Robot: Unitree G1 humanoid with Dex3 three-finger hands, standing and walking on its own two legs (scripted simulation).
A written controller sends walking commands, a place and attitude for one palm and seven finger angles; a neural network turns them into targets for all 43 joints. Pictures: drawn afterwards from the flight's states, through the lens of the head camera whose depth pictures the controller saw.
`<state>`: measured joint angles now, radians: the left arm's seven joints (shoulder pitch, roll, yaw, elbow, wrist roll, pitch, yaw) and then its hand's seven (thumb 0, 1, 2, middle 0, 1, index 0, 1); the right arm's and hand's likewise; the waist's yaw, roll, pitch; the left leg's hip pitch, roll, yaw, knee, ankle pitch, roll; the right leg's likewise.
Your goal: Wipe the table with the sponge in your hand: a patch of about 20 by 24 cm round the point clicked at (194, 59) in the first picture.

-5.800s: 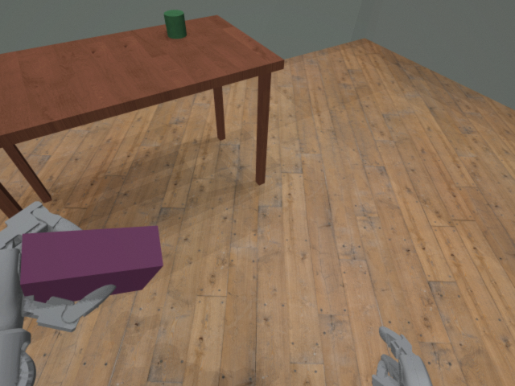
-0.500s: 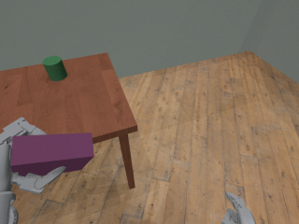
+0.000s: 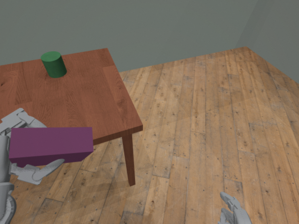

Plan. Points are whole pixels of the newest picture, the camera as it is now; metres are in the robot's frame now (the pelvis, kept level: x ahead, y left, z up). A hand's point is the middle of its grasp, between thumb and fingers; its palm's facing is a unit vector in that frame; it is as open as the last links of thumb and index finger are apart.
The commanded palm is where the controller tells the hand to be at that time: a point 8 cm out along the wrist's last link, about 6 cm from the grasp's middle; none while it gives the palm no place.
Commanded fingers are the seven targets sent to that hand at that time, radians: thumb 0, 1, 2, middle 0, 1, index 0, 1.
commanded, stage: shuffle to correct the standing spot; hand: left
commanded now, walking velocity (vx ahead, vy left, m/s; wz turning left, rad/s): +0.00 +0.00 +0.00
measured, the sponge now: (65, 147) +0.24 +0.20 +0.14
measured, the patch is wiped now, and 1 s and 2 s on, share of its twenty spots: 0.00 0.00 0.00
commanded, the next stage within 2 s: come to a stop and stand still in 0.86 s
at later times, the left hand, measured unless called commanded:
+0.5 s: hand (23, 123) +0.28 +0.31 +0.15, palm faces +0.39 -0.83 -0.38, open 9.3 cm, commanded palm +0.22 +0.34 +0.17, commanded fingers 0.00 0.10 1.30 -1.20 -1.60 -1.20 -1.60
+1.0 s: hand (21, 99) +0.33 +0.33 +0.17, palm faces +0.32 -0.80 -0.51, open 9.3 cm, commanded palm +0.27 +0.38 +0.17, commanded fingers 0.00 0.10 1.30 -1.20 -1.60 -1.20 -1.60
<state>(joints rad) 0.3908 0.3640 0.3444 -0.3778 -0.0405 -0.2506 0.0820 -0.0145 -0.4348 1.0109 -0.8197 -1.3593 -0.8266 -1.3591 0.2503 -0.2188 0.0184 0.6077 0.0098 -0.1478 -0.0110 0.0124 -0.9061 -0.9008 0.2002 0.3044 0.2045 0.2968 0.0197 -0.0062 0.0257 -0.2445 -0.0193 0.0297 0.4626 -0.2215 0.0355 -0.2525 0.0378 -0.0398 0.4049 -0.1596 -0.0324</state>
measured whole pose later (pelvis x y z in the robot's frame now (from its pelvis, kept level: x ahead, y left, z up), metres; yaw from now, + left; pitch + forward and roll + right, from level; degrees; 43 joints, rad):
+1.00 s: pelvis +0.12 +0.09 -0.01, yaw +2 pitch +2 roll -1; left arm 0.52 0.45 0.41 -0.55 -0.02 -0.25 0.09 -0.01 -0.43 1.01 -0.81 -1.37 -0.82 -1.37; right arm 0.28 -0.18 0.02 0.57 0.00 -0.11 0.00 0.01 -0.90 -0.90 0.20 0.30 0.21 0.30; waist -0.04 0.00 0.02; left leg -0.25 -0.08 0.01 0.58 -0.34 0.09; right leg -0.36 0.01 -0.14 0.60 -0.26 -0.02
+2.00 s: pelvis +0.15 +0.14 +0.00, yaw +1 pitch +0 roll -2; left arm 0.24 0.47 0.41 -0.34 0.01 -0.21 0.08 -0.01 -0.43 1.02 -0.81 -1.37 -0.82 -1.37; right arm 0.21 -0.21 0.00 0.60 0.00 -0.12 -0.04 0.01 -0.91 -0.90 0.20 0.30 0.20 0.30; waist 0.05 -0.02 0.05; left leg -0.28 0.05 0.01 0.49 -0.21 -0.01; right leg -0.20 -0.03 -0.09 0.41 -0.21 0.02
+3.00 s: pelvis +0.15 +0.17 +0.00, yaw +2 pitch -1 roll -2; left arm 0.38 0.38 0.38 -0.44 -0.03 -0.25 0.11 -0.01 -0.43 1.02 -0.81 -1.38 -0.81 -1.38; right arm 0.23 -0.20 0.01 0.62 0.01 -0.17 -0.03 0.01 -0.90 -0.90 0.20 0.30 0.20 0.30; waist 0.04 -0.05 0.07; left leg -0.27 0.00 0.01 0.51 -0.22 0.03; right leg -0.18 -0.07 -0.09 0.41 -0.21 0.06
